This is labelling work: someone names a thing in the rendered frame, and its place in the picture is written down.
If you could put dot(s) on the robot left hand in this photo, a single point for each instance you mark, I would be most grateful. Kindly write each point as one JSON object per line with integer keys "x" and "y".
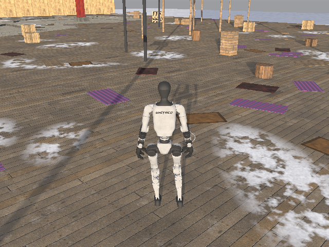
{"x": 138, "y": 152}

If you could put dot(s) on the robot left upper arm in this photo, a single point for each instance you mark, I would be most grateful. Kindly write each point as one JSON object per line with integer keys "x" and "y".
{"x": 146, "y": 117}

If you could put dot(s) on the left robot forearm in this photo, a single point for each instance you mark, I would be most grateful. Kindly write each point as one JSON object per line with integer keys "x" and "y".
{"x": 141, "y": 138}

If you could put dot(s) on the robot right upper arm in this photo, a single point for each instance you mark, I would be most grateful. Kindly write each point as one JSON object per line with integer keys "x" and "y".
{"x": 182, "y": 116}

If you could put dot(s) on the left robot foot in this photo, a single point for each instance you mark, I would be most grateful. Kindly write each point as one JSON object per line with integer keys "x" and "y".
{"x": 157, "y": 202}

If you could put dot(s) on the robot right hand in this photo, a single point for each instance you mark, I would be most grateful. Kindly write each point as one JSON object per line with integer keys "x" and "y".
{"x": 188, "y": 149}

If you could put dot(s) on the left robot shin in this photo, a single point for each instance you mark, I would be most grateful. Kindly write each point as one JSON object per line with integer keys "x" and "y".
{"x": 155, "y": 183}

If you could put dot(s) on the right robot forearm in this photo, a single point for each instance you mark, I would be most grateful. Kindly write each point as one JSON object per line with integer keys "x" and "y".
{"x": 187, "y": 137}

